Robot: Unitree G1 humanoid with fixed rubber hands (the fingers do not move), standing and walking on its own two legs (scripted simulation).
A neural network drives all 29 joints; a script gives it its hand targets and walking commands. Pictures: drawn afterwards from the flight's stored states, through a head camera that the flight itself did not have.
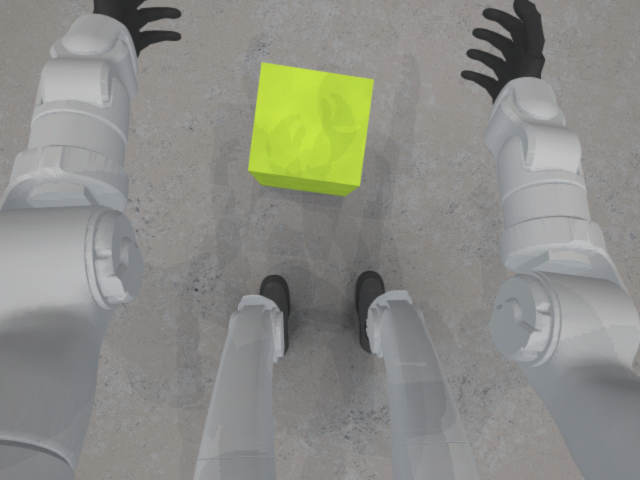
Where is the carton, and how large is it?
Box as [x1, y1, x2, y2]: [248, 62, 373, 195]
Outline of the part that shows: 261,62 248,170 261,184 337,195 345,195 359,185 373,79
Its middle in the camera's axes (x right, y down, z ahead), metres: -0.02 -0.21 +0.84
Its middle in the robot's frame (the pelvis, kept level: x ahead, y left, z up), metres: +0.55 +0.00 -0.53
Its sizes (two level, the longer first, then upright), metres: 0.210 0.200 0.250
